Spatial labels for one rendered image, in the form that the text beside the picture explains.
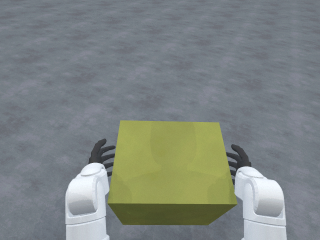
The left robot hand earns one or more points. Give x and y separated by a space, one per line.
96 155

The robot right forearm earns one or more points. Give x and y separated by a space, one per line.
263 205

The right robot hand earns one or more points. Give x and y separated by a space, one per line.
242 160

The carton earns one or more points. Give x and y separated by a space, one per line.
170 173

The robot left forearm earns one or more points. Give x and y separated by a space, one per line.
85 204

